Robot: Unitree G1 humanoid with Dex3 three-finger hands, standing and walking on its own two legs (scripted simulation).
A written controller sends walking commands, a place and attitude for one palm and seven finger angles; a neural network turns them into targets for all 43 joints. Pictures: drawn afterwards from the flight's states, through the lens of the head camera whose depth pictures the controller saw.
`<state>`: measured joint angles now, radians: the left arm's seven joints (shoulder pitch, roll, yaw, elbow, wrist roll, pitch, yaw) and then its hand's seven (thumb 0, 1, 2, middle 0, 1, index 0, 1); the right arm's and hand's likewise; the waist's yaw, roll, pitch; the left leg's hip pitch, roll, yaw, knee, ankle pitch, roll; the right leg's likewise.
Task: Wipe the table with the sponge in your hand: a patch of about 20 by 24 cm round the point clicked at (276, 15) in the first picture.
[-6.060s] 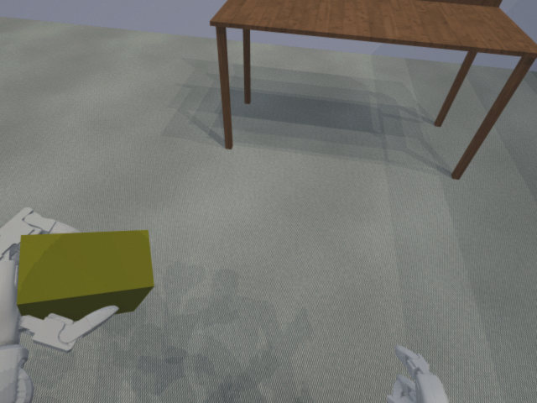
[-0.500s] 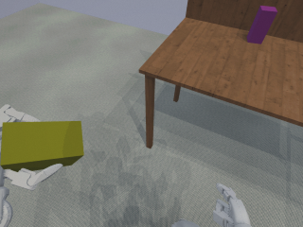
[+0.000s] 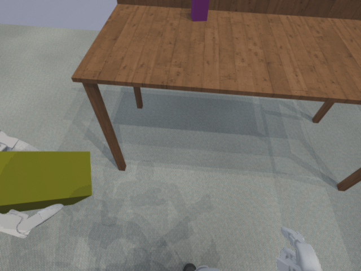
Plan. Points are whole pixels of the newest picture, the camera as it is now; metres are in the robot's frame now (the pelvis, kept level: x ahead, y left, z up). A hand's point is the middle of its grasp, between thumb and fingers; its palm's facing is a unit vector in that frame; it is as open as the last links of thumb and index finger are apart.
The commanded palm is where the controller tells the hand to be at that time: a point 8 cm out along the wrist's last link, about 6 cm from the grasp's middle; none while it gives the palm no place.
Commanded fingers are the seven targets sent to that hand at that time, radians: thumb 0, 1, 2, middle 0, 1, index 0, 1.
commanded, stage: turn to face it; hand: left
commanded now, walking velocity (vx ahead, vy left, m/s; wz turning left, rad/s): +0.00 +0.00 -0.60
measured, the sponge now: (54, 182) +0.22 +0.22 +0.15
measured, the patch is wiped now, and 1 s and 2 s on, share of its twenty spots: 0.00 0.00 0.00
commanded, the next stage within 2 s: take the last steps up to it in 0.74 s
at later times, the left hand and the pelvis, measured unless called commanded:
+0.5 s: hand (133, 189) +0.21 +0.09 +0.17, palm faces +0.04 -0.85 -0.53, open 10.7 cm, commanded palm +0.17 +0.16 +0.19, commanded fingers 0.00 0.10 1.30 -1.20 -1.60 -1.20 -1.60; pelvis -0.07 -0.06 +0.00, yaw -18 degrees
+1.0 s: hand (166, 221) +0.17 +0.04 +0.17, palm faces +0.01 -0.90 -0.44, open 10.7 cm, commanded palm +0.13 +0.11 +0.19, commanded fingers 0.00 0.10 1.30 -1.20 -1.60 -1.20 -1.60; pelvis -0.13 -0.08 +0.00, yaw -24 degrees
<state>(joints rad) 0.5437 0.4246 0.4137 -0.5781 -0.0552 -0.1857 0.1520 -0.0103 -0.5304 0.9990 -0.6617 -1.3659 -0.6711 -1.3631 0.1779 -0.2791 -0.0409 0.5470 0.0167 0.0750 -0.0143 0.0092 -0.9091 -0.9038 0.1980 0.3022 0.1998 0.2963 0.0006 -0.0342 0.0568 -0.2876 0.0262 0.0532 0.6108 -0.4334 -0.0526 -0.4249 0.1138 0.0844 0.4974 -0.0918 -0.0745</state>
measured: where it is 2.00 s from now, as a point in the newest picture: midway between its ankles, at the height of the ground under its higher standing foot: outside the picture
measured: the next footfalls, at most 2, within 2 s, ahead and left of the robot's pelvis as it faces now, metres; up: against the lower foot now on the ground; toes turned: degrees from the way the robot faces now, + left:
left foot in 0.02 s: +0.03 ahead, +0.14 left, +0.00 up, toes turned +3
right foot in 0.30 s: +0.01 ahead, -0.16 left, +0.00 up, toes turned -18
